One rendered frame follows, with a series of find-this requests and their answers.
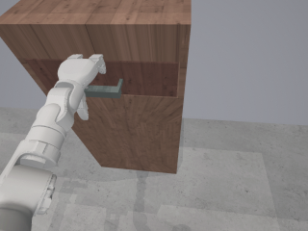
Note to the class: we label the handle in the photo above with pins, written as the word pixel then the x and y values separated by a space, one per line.
pixel 104 91

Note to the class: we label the robot left upper arm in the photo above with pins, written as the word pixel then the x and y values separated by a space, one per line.
pixel 25 193

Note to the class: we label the drawer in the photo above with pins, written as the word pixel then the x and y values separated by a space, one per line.
pixel 139 77

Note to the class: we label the robot left forearm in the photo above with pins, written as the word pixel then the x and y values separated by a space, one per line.
pixel 41 147

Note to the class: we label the cabinet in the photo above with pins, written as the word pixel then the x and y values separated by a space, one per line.
pixel 137 132

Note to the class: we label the left robot hand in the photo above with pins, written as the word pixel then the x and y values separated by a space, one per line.
pixel 82 71

